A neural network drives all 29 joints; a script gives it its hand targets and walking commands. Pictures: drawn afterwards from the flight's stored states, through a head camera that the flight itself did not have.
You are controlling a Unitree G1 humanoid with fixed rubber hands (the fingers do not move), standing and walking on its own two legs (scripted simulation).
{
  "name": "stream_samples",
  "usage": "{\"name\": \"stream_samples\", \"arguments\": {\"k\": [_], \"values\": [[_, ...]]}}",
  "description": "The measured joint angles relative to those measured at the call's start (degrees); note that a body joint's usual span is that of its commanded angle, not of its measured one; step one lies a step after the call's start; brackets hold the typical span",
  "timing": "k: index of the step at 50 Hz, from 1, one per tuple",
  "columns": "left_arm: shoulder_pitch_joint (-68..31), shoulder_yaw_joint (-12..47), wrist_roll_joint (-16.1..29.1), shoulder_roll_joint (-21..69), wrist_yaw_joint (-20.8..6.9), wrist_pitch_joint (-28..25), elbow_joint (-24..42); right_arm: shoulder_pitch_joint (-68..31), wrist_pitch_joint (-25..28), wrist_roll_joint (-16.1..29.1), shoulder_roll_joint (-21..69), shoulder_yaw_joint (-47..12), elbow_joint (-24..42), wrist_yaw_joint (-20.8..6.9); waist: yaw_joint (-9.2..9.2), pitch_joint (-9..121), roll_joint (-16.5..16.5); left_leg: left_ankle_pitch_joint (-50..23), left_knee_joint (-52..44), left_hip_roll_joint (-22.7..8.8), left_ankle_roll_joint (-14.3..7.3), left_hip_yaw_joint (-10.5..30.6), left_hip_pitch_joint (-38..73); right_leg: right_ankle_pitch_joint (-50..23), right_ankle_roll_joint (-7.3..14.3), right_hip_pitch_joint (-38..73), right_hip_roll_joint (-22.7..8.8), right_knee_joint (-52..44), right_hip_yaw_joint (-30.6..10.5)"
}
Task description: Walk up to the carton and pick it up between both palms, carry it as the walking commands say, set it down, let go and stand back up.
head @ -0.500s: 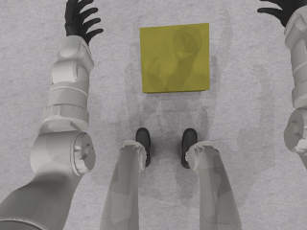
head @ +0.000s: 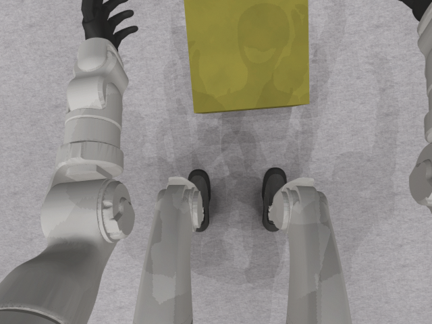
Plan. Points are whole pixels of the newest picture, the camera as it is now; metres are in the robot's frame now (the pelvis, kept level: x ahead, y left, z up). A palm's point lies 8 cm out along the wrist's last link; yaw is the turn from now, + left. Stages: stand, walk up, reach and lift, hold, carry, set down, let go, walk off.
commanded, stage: reach and lift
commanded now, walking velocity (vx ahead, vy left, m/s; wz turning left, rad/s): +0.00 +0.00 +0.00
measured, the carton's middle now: (246, 59) +0.54 -0.02 -0.47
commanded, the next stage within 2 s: none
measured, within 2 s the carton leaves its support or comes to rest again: neither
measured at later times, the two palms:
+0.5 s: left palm (145, 55) +0.52 +0.18 -0.28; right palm (366, 30) +0.55 -0.24 -0.28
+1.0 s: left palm (157, 68) +0.52 +0.20 -0.41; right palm (332, 56) +0.53 -0.23 -0.42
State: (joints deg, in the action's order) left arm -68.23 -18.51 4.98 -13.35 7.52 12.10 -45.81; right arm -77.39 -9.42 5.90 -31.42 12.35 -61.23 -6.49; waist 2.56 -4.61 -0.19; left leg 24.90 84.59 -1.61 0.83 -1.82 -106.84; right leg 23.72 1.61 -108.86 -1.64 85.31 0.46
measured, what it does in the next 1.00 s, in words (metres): lowers itself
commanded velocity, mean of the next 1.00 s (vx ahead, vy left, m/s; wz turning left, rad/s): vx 0.00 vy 0.00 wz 0.00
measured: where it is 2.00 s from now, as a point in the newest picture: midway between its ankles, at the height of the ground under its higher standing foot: (235, 210)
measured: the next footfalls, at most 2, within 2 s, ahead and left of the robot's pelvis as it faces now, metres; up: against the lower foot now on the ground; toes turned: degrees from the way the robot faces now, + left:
none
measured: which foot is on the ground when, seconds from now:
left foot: down 0.00-1.00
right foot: down 0.00-1.00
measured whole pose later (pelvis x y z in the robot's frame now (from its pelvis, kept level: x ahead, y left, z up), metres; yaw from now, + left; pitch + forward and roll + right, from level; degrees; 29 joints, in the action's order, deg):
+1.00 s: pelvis -0.02 +0.01 -0.21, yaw +1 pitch +35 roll +2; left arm -89.5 -6.0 17.7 -21.6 8.2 6.8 -67.5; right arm -93.2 -4.3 14.4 -33.7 0.2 -73.7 -1.1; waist 1.1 -30.0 3.4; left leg 33.0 129.0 -0.3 0.3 -1.2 -130.5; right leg 32.1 1.8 -132.0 -3.6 129.5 -0.5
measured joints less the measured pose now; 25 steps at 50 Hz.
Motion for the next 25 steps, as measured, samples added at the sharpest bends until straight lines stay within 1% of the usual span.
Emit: {"name": "stream_samples", "arguments": {"k": [5,10,13,15,20,25], "values": [[-4.86,1.70,2.53,-2.09,1.06,2.01,1.71,-4.75,-1.95,2.47,-2.71,-2.35,1.61,0.85,0.08,-8.70,0.13,1.32,6.81,-0.15,-0.13,-0.23,-1.75,1.14,0.06,-2.00,0.04,6.84,-0.43],[-12.93,3.67,5.64,-5.88,2.52,4.33,5.85,-13.25,-4.21,5.70,-5.79,-4.76,6.44,2.70,-0.34,-27.39,0.59,2.73,13.11,-0.16,-0.05,-0.06,2.74,2.50,0.34,2.38,-0.06,13.19,-0.45],[-12.03,5.35,8.98,-6.67,3.66,6.60,7.24,-12.23,-6.76,7.91,-4.86,-6.99,9.31,4.64,-0.76,-26.22,0.91,3.49,17.25,0.04,0.10,0.53,-1.61,3.36,0.62,-1.69,-0.36,17.15,0.01],[-11.75,6.52,10.33,-6.73,4.18,7.13,6.36,-11.52,-7.47,8.23,-3.99,-7.85,9.64,5.20,-0.91,-25.78,1.04,4.35,19.93,0.22,0.22,0.76,-2.87,4.29,0.75,-2.87,-0.58,19.85,0.15],[-14.13,7.17,10.01,-5.63,3.98,4.86,-0.57,-12.71,-4.99,6.60,-3.13,-6.83,3.04,5.52,-0.67,-25.37,1.50,5.98,25.07,0.71,0.46,1.09,-4.55,6.24,1.05,-4.45,-1.13,25.19,0.29],[-17.24,6.25,7.64,-5.27,2.88,1.63,-7.25,-15.19,-1.89,5.94,-3.19,-7.60,-3.93,5.58,-0.74,-25.24,1.47,6.77,29.11,0.66,0.49,1.25,-7.13,6.88,1.09,-7.07,-1.14,29.11,0.31]]}}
